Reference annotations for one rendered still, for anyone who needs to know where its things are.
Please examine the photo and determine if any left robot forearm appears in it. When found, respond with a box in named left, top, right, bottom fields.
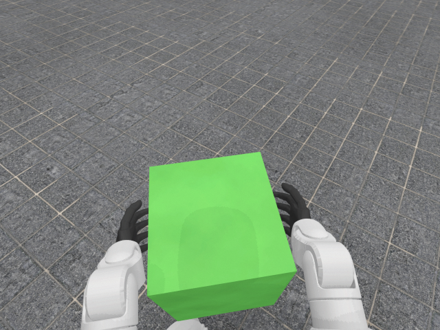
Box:
left=80, top=240, right=146, bottom=330

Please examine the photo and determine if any robot right hand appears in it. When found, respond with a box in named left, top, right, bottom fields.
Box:
left=272, top=183, right=311, bottom=237

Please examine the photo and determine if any right robot forearm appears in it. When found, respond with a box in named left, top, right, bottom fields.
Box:
left=291, top=219, right=372, bottom=330

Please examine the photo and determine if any carton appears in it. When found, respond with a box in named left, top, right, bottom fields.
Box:
left=147, top=152, right=297, bottom=321

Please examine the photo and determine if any robot left hand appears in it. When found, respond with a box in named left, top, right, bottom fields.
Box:
left=116, top=200, right=149, bottom=253

